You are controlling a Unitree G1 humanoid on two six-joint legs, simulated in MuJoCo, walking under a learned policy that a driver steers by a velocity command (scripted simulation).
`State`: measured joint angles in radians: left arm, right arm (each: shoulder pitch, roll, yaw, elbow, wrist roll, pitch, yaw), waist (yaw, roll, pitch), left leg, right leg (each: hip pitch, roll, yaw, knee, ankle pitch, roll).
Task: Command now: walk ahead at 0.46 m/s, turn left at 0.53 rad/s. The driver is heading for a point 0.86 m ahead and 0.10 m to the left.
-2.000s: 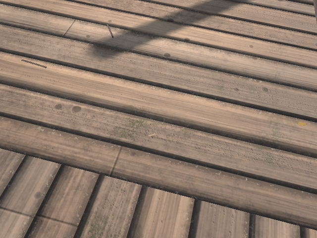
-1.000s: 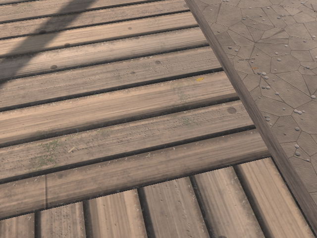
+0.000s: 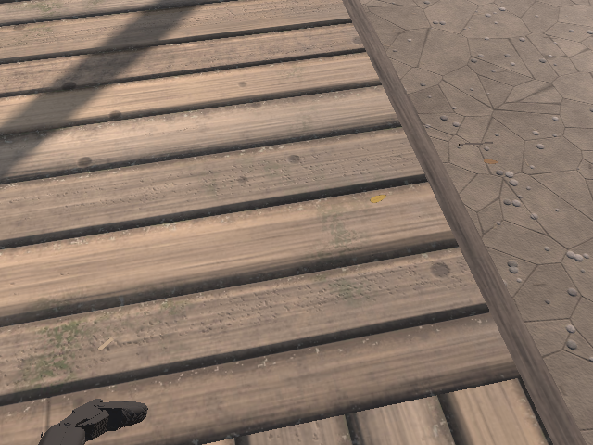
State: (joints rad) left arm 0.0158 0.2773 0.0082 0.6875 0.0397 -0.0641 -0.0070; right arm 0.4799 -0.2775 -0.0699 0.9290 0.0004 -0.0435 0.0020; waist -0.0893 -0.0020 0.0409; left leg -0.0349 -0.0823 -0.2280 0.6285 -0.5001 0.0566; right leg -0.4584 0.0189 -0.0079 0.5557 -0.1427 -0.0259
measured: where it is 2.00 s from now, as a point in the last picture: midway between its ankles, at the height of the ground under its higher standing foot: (215, 300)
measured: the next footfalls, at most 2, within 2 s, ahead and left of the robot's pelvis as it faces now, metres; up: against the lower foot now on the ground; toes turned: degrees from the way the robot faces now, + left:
left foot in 0.50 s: +0.39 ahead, +0.14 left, +0.00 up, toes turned +21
right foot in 1.06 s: +0.73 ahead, +0.10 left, +0.00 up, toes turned +13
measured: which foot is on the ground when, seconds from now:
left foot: up 0.00-0.48, down 0.50-1.00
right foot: down 0.00-0.50, up 0.52-1.00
